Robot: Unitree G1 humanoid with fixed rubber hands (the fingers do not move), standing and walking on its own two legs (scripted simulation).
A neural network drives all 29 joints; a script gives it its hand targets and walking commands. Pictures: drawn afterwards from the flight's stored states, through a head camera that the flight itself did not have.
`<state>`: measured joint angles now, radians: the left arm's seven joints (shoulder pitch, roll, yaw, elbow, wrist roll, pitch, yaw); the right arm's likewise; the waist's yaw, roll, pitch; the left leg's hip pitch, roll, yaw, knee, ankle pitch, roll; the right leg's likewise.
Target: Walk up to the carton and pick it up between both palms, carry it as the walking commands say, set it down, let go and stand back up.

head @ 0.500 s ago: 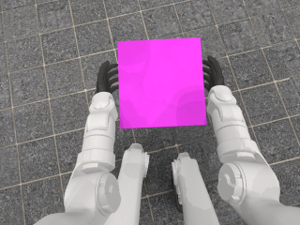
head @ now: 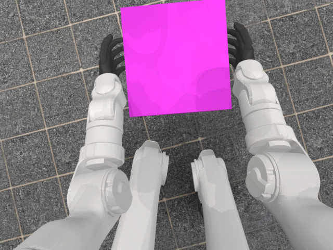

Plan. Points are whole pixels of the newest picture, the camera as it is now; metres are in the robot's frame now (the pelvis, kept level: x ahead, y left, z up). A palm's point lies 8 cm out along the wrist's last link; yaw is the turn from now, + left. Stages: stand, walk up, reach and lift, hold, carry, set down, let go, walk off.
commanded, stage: set down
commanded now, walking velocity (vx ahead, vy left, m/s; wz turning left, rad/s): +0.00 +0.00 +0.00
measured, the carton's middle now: (175, 72) +0.49 +0.05 -0.18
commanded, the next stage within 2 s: none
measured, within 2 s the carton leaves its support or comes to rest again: neither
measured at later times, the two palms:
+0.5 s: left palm (121, 75) +0.48 +0.19 -0.20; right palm (231, 64) +0.53 -0.10 -0.20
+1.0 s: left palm (126, 75) +0.49 +0.19 -0.25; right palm (225, 68) +0.54 -0.10 -0.26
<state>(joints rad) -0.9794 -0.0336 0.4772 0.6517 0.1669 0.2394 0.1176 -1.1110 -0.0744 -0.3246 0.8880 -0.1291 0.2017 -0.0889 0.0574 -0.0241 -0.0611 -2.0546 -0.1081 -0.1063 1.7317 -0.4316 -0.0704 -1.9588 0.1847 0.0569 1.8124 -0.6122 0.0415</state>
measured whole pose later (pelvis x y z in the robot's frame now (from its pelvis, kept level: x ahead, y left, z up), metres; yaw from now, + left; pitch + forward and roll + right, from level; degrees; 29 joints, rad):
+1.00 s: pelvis +0.00 -0.01 -0.09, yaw -1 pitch +43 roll +1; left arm -1.23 0.08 0.48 0.78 0.09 0.21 0.13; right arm -1.40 -0.20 -0.15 1.04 -0.02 0.19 -0.14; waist 0.09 -0.02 0.19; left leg -2.29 -0.08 -0.07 2.04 -0.50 -0.09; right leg -2.22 0.22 0.04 2.14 -0.66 0.04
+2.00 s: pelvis +0.00 -0.01 -0.11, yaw -1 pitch +39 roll +2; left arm -1.29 0.14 0.46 0.95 0.07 0.17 0.08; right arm -1.42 -0.23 -0.12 1.14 -0.04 0.16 -0.13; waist 0.11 -0.01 0.25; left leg -2.28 -0.06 -0.04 2.12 -0.53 -0.08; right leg -2.23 0.17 0.02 2.22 -0.67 0.01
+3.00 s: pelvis -0.01 +0.01 -0.11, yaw -1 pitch +38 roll +2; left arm -1.36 0.25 0.30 1.12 -0.15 0.00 0.12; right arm -1.49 -0.39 0.03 1.17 0.14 0.07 -0.08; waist 0.10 0.01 0.33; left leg -2.29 -0.02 0.01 2.11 -0.49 -0.03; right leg -2.24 0.11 0.03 2.20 -0.63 0.02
